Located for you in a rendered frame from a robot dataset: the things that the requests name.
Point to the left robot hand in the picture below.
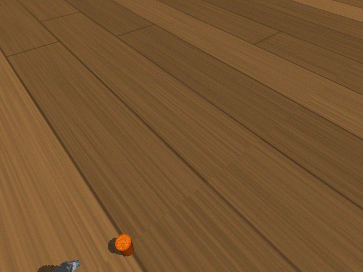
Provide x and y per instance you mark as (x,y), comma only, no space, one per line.
(66,266)

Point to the cup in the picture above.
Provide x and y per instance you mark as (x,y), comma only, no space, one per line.
(124,244)

